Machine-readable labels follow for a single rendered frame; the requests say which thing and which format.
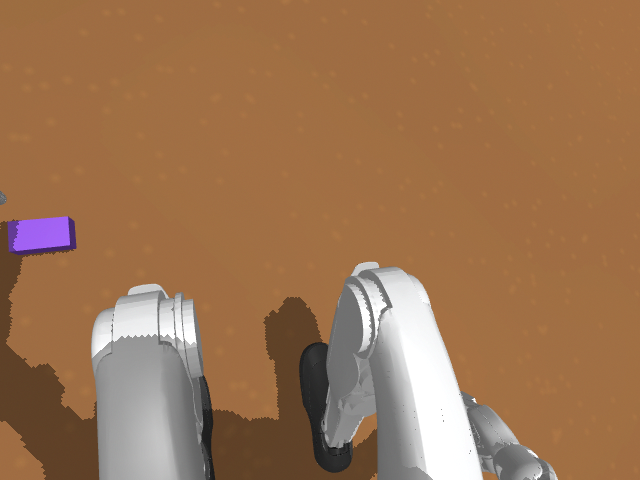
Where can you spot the right robot arm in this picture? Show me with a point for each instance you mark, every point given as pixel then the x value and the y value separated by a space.
pixel 518 462

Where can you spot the small box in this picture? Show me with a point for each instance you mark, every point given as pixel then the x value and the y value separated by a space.
pixel 41 235

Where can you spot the right robot foot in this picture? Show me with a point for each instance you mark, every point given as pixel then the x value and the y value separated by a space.
pixel 314 387

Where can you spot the left robot foot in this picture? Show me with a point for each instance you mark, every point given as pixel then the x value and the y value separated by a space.
pixel 207 428

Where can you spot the right robot hand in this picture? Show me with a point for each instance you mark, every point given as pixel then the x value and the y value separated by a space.
pixel 489 431

